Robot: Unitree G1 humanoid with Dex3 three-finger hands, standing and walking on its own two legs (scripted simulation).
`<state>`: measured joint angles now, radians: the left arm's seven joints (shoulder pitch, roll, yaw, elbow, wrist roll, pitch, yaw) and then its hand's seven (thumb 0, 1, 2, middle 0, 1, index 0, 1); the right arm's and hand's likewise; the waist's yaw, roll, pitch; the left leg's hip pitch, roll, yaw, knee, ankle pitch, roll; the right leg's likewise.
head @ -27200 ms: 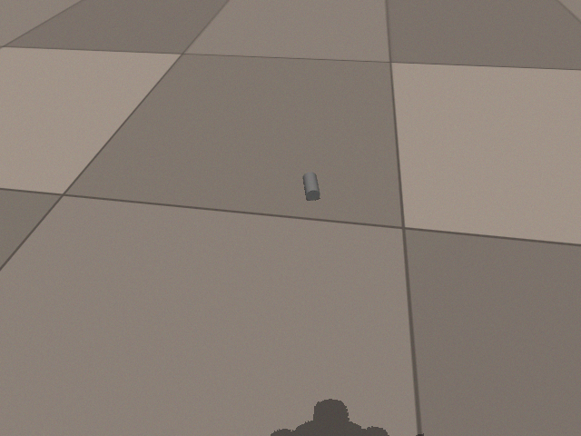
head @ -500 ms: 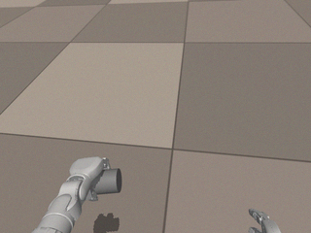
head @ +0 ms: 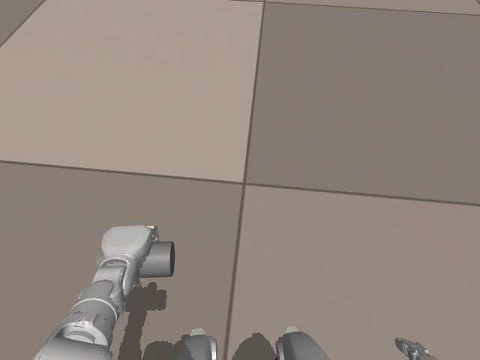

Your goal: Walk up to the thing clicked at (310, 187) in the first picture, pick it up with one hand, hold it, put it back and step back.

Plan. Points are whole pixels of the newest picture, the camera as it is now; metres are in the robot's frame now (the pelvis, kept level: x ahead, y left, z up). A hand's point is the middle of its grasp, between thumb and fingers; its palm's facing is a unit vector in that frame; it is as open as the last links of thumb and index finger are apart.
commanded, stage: crouch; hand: left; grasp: from above
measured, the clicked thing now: (138, 259) +0.34 +0.21 -0.13
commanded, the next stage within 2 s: lower in 1.42 s
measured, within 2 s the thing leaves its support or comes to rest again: neither
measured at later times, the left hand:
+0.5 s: hand (161, 273) +0.38 +0.22 -0.36, palm faces -0.47 +0.01 -0.88, open 9.8 cm
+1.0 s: hand (170, 273) +0.41 +0.22 -0.48, palm faces -0.47 -0.01 -0.88, open 9.8 cm
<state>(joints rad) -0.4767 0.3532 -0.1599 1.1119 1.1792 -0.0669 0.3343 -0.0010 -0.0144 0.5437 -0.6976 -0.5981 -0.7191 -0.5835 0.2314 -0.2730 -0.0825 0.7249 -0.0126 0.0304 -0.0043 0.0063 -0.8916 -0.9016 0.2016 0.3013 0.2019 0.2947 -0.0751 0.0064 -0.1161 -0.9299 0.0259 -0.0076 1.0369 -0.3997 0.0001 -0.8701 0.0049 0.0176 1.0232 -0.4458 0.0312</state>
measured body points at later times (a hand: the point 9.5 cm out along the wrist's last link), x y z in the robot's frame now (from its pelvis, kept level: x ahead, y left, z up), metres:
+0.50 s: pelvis -0.04 +0.00 -0.20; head +0.16 +0.02 +0.20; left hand +0.40 +0.21 -0.31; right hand +0.01 -0.27 -0.33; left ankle +0.05 +0.12 -0.67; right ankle +0.02 -0.14 -0.67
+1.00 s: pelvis -0.04 +0.00 -0.29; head +0.20 +0.03 +0.09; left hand +0.43 +0.21 -0.43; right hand +0.01 -0.28 -0.41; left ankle +0.05 +0.12 -0.67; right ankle +0.02 -0.14 -0.67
